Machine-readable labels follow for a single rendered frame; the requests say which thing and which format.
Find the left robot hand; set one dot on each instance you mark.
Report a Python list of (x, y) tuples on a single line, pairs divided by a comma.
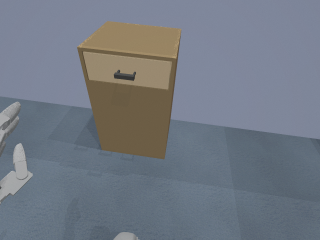
[(14, 181)]

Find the drawer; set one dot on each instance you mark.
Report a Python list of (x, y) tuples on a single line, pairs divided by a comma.
[(149, 72)]

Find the handle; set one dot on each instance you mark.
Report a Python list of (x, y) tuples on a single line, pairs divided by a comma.
[(124, 76)]

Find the cabinet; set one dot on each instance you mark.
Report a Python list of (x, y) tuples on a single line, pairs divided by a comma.
[(132, 119)]

